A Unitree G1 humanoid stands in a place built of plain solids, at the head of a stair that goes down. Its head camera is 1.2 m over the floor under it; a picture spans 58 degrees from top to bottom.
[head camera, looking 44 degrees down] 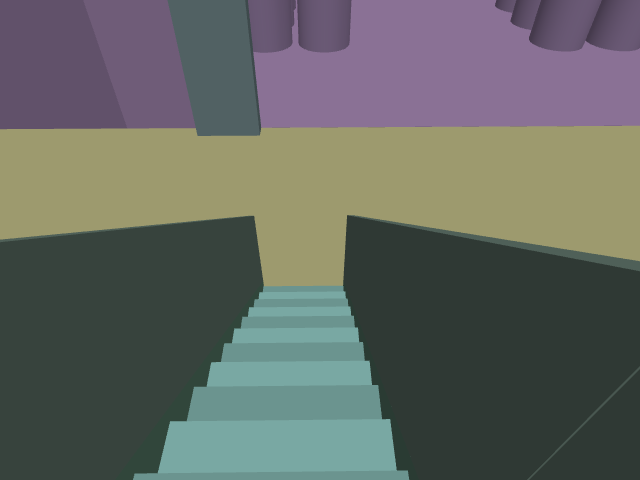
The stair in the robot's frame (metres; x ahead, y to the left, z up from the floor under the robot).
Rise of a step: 0.20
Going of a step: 0.24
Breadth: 0.82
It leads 1 degrees to the left of straight ahead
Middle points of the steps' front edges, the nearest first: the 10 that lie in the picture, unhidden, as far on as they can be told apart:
0.69 0.15 -0.40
0.94 0.15 -0.60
1.18 0.15 -0.81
1.42 0.16 -1.01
1.66 0.16 -1.21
1.90 0.16 -1.41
2.14 0.16 -1.61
2.38 0.17 -1.82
2.62 0.17 -2.02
2.86 0.17 -2.22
